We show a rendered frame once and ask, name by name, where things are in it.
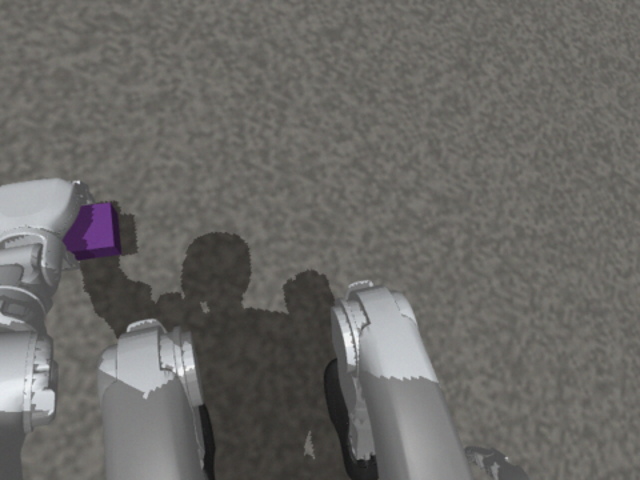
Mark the left robot hand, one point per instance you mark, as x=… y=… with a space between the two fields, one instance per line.
x=48 y=204

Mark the left robot foot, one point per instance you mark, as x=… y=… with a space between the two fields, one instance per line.
x=209 y=444

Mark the right robot hand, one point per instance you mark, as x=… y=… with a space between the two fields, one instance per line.
x=495 y=464

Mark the left robot arm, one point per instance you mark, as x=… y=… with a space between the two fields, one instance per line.
x=30 y=271

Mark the small box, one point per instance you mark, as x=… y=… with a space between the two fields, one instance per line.
x=95 y=232

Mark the right robot foot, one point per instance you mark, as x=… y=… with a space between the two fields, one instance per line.
x=355 y=469

